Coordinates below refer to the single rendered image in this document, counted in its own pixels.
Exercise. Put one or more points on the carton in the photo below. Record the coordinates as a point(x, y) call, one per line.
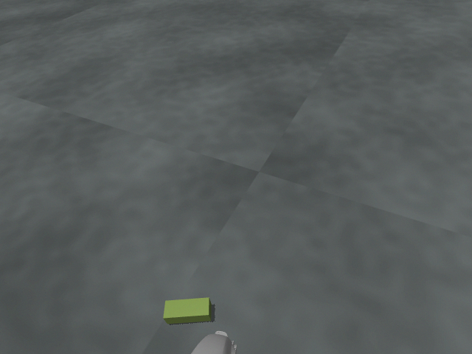
point(187, 310)

